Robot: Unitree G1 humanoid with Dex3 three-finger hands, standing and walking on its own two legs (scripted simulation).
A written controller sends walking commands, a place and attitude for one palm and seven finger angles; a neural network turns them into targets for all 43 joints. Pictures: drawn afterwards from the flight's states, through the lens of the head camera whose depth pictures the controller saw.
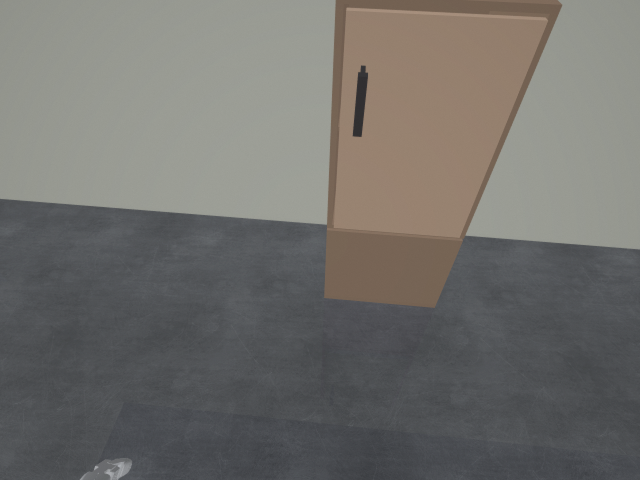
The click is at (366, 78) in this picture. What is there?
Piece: cupboard door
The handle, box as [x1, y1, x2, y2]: [353, 66, 367, 136]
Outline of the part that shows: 365,66 361,66 361,71 358,72 353,126 353,135 355,136 361,136 367,80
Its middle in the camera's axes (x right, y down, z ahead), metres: +0.08 -0.30 +0.84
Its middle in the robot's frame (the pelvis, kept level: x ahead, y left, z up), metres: +0.84 -0.04 +0.07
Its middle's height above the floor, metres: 0.84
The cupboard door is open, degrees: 0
